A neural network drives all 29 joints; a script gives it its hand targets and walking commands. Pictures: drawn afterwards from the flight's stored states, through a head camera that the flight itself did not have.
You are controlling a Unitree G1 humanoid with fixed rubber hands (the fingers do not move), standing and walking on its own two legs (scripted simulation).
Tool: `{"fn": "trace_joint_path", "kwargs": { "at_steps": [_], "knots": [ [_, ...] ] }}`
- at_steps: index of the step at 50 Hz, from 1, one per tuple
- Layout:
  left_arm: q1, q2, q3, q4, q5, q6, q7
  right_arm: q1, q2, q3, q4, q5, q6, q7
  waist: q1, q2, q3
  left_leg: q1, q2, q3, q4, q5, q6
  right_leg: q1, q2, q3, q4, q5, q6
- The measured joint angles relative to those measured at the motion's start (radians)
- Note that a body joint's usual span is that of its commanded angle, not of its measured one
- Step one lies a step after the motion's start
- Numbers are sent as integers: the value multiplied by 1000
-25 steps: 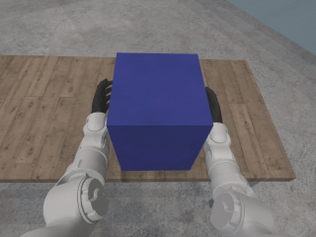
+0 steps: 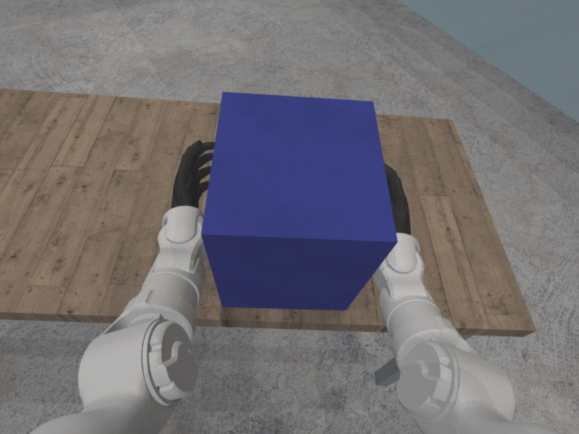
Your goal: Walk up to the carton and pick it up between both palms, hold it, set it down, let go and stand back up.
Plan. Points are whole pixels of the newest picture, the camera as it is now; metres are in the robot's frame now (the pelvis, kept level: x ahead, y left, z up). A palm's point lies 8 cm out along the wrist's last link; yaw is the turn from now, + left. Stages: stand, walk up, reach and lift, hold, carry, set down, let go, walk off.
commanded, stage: reach and lift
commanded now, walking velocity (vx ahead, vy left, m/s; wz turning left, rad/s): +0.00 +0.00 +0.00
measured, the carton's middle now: (291, 213) +0.43 +0.01 +0.04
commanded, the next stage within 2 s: none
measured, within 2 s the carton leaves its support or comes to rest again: leaves its support in 0.72 s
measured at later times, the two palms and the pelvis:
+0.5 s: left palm (185, 206) +0.42 +0.16 +0.06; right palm (391, 224) +0.41 -0.13 +0.05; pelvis +0.00 +0.00 +0.00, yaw +1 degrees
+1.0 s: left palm (173, 180) +0.41 +0.16 +0.13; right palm (406, 207) +0.39 -0.13 +0.11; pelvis -0.02 +0.00 -0.01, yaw +2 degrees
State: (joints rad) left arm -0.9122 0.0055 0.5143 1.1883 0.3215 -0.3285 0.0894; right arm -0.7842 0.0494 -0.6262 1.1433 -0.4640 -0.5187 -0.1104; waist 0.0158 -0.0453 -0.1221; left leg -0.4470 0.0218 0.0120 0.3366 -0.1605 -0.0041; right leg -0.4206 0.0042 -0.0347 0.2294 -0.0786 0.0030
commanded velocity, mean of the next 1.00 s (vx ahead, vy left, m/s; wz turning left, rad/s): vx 0.00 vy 0.00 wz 0.00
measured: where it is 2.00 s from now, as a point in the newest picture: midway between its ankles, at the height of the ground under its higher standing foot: outside the picture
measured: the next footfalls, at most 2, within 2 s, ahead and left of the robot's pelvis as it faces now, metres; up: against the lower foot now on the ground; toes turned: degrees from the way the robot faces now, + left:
none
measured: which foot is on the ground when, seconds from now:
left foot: down 0.00-1.00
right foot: down 0.00-1.00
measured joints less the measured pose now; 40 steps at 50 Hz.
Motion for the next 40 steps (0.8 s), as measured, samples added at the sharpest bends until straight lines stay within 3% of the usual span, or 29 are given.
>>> {"fn": "trace_joint_path", "kwargs": {
  "at_steps": [16,32,40],
  "knots": [
    [-2,31,-60,50,-73,-13,17,-25,-21,49,69,31,-7,-23,0,11,-36,-43,4,-7,9,9,-5,-42,3,-8,11,6,-6],
    [29,71,-221,135,-244,-17,48,-1,-46,261,116,212,53,-54,-16,40,-79,-62,10,-22,71,-26,-7,-47,9,-22,55,-24,-7],
    [42,84,-330,129,-352,13,66,22,-55,367,65,315,128,-57,-33,66,-112,-75,7,-34,123,-48,-4,-52,6,-33,96,-44,-5]
  ]
}}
